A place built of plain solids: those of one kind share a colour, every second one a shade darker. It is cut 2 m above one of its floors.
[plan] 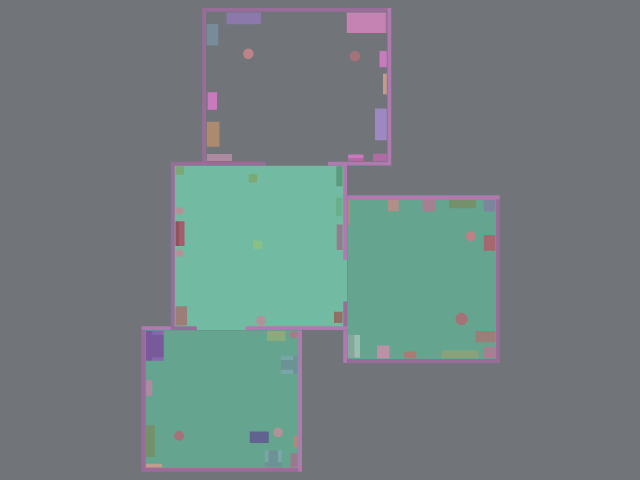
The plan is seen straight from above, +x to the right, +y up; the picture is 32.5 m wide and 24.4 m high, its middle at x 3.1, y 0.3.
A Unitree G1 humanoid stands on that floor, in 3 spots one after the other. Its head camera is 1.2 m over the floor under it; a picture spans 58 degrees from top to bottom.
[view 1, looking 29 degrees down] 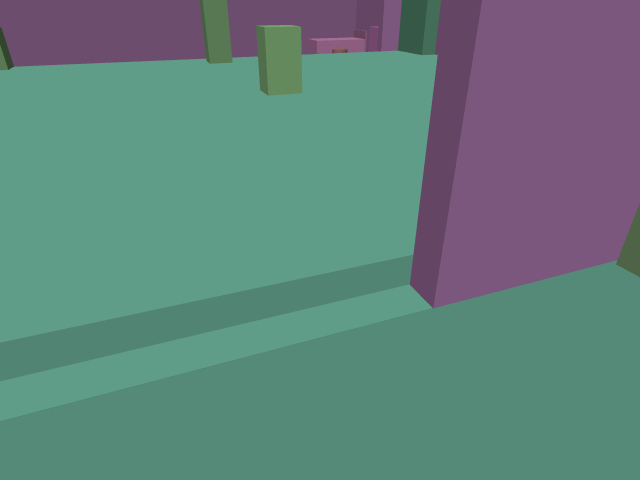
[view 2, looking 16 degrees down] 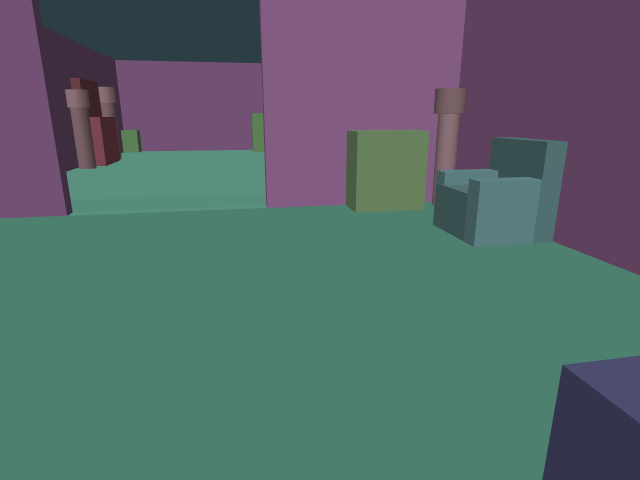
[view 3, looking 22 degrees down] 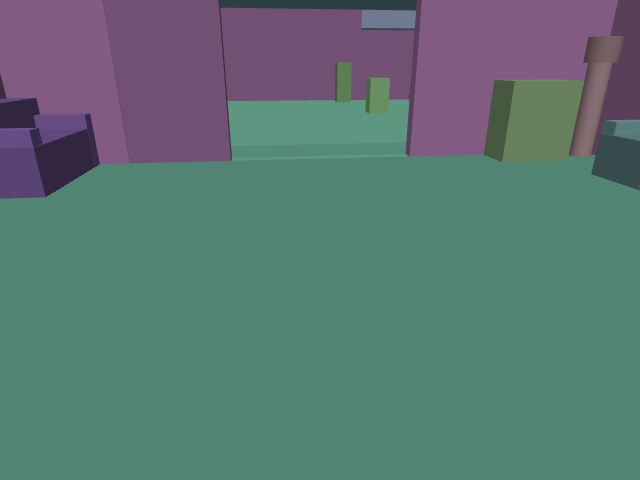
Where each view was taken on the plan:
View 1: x -1.70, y -5.54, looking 69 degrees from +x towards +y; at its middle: floor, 2.14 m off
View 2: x -1.07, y -10.08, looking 79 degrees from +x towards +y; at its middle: floor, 4.35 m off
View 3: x -2.68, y -10.21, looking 83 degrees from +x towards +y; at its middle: floor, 3.20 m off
